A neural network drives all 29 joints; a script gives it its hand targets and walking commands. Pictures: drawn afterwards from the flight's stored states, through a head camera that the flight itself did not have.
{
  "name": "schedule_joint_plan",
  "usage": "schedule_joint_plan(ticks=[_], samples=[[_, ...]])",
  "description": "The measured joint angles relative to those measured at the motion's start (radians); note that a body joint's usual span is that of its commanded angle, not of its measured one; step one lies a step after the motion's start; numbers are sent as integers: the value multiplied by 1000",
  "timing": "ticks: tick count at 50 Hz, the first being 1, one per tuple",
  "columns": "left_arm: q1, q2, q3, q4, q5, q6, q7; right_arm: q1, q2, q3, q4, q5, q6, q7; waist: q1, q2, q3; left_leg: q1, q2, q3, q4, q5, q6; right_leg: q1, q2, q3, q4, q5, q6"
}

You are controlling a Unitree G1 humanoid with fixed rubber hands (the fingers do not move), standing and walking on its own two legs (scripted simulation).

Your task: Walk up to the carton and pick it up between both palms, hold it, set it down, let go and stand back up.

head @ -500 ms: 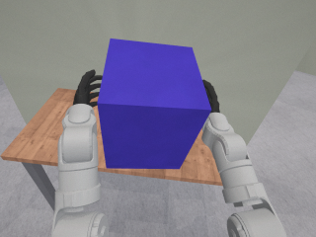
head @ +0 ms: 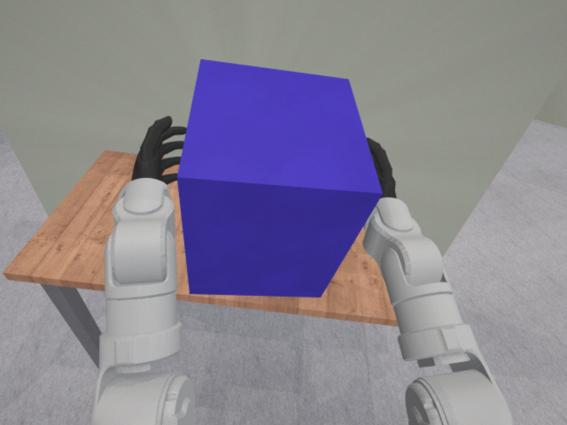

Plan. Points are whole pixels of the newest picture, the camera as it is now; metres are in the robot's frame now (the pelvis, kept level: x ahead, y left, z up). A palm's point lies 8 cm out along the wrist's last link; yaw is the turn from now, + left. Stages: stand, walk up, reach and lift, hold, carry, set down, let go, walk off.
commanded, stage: hold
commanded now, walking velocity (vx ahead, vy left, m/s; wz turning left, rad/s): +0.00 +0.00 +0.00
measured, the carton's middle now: (266, 190) +0.39 +0.01 +0.16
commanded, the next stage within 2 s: none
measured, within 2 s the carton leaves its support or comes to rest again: neither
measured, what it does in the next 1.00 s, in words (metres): stands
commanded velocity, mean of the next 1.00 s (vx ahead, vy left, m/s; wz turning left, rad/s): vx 0.00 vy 0.00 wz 0.00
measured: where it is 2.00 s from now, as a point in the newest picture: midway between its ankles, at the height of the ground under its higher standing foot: outside the picture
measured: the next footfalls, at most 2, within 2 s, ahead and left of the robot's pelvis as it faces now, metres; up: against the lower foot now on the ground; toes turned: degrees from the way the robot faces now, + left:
none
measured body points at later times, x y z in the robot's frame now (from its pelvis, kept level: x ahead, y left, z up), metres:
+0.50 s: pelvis +0.01 +0.00 +0.00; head -0.03 +0.04 +0.45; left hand +0.37 +0.16 +0.20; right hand +0.37 -0.13 +0.18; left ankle +0.04 +0.12 -0.75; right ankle +0.01 -0.08 -0.75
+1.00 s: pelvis +0.00 +0.00 +0.00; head -0.03 +0.03 +0.45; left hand +0.37 +0.15 +0.20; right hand +0.37 -0.14 +0.18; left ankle +0.04 +0.12 -0.75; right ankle +0.01 -0.08 -0.75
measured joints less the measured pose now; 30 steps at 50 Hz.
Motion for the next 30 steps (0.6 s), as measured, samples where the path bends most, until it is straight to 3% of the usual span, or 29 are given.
schedule_joint_plan(ticks=[15,30], samples=[[1,-6,7,10,10,5,-3,2,-2,9,24,0,-7,0,8,-7,2,18,0,6,-1,-8,0,15,-1,2,2,-9,0],[41,-9,-11,-33,6,1,-3,36,-11,31,-22,8,-5,-7,0,1,-1,31,-4,5,-2,-13,5,35,-5,-1,-11,-7,5]])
